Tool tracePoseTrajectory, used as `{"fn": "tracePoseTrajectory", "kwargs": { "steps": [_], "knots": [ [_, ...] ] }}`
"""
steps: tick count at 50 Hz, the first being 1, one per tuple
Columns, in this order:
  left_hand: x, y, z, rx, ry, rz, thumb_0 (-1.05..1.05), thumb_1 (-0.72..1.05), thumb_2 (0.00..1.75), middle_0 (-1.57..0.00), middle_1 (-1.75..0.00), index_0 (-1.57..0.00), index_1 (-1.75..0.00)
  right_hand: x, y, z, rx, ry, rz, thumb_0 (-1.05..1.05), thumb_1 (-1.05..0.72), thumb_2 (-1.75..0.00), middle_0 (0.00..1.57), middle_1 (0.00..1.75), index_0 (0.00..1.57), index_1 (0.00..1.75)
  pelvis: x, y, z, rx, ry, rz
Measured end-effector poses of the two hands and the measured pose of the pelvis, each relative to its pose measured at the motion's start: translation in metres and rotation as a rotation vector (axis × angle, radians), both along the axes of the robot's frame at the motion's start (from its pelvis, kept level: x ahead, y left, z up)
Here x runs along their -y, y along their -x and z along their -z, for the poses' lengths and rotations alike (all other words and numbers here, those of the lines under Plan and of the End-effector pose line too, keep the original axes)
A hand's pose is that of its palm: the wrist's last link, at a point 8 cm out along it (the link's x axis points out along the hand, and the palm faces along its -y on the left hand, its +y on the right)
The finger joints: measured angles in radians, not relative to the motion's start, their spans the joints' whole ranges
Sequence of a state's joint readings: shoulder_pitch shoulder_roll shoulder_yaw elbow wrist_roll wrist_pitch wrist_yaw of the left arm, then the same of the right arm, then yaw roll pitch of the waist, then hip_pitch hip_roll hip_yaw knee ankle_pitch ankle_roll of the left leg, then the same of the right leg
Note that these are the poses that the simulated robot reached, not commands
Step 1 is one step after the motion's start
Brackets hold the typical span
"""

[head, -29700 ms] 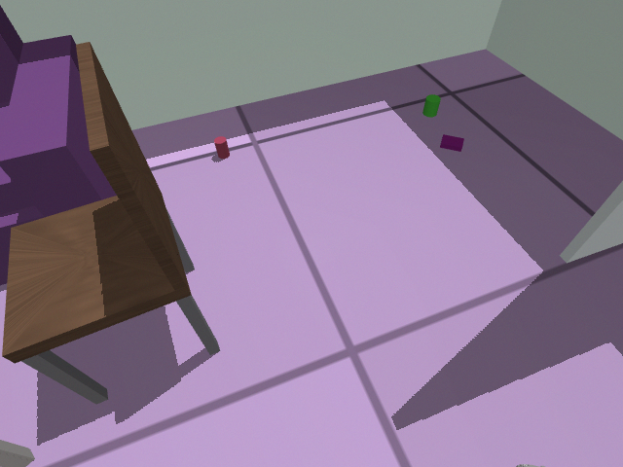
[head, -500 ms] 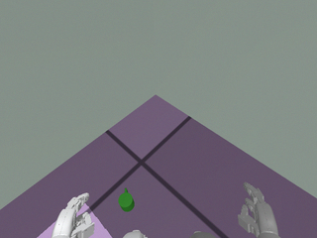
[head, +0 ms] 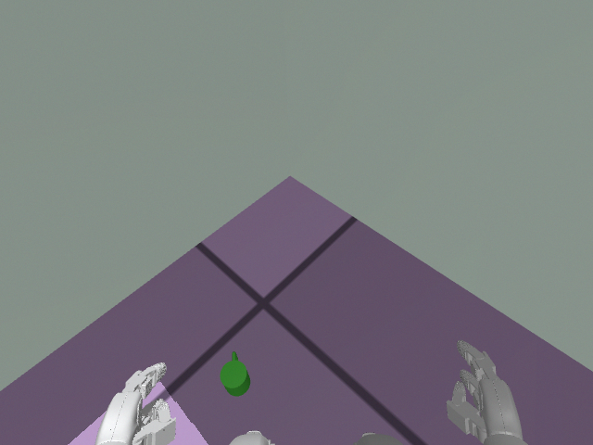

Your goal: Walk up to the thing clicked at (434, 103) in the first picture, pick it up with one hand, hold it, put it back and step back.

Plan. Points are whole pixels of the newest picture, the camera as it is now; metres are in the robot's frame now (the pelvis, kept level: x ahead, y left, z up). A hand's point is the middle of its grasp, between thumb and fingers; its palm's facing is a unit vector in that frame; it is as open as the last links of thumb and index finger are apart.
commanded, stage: home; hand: left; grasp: from above
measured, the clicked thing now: (235, 372) +0.41 +0.20 -0.67
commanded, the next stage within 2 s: stand in 0.16 s
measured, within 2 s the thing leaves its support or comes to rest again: neither
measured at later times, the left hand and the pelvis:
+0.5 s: hand out of the picture +0.13 +0.23 -0.10, palm faces +0.02 -0.94 -0.34, open 7.4 cm; pelvis -0.01 +0.00 +0.03, yaw +0 degrees
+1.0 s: hand out of the picture +0.04 +0.24 -0.10, palm faces +0.06 -0.95 -0.31, open 7.4 cm; pelvis -0.01 +0.01 +0.06, yaw +1 degrees
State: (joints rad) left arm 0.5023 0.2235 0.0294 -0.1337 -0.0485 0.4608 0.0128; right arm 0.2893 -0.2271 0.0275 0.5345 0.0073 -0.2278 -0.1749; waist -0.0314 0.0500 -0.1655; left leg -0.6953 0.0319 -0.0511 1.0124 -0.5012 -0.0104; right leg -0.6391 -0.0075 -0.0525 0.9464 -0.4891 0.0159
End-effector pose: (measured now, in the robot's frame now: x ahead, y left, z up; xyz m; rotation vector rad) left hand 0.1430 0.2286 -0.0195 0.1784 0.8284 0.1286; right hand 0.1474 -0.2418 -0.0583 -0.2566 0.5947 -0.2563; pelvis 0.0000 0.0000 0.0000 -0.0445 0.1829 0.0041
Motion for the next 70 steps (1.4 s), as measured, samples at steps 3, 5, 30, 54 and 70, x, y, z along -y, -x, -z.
{"fn": "tracePoseTrajectory", "kwargs": {
  "steps": [3, 5, 30, 54, 70],
  "knots": [
    [-0.001, 0.000, 0.000, 0.001, -0.001, -0.002, 0.01, 0.90, 0.89, -0.20, -0.30, -0.20, -0.29, 0.000, -0.001, 0.001, -0.003, -0.001, 0.001, 0.01, -0.90, -0.90, 0.21, 0.30, 0.21, 0.30, 0.000, -0.001, 0.000, 0.000, 0.000, 0.000],
    [-0.001, -0.001, -0.001, 0.004, -0.002, -0.003, 0.01, 0.90, 0.89, -0.20, -0.30, -0.20, -0.29, -0.001, -0.001, 0.001, -0.004, -0.001, 0.001, 0.01, -0.90, -0.90, 0.21, 0.30, 0.21, 0.30, -0.001, -0.002, 0.000, 0.000, 0.001, 0.000],
    [-0.053, 0.056, 0.052, -0.241, -0.121, -0.054, 0.01, 0.90, 0.89, -0.20, -0.30, -0.20, -0.30, 0.031, 0.055, 0.013, -0.492, 0.001, -0.034, 0.01, -0.90, -0.90, 0.21, 0.30, 0.21, 0.30, -0.005, 0.004, -0.036, 0.177, -0.042, 0.002],
    [-0.059, 0.120, 0.044, -0.434, -0.093, -0.133, 0.00, 0.90, 0.89, -0.20, -0.30, -0.20, -0.30, 0.021, 0.085, 0.006, -0.607, -0.051, 0.005, 0.01, -0.90, -0.90, 0.21, 0.30, 0.21, 0.30, -0.008, 0.010, -0.063, 0.254, -0.043, -0.015],
    [-0.052, 0.121, 0.042, -0.471, -0.097, -0.131, 0.00, 0.90, 0.89, -0.20, -0.30, -0.20, -0.30, 0.042, 0.098, 0.005, -0.672, -0.038, 0.024, 0.01, -0.90, -0.90, 0.20, 0.30, 0.21, 0.30, 0.002, 0.007, -0.066, 0.246, -0.044, -0.016]
  ]
}}
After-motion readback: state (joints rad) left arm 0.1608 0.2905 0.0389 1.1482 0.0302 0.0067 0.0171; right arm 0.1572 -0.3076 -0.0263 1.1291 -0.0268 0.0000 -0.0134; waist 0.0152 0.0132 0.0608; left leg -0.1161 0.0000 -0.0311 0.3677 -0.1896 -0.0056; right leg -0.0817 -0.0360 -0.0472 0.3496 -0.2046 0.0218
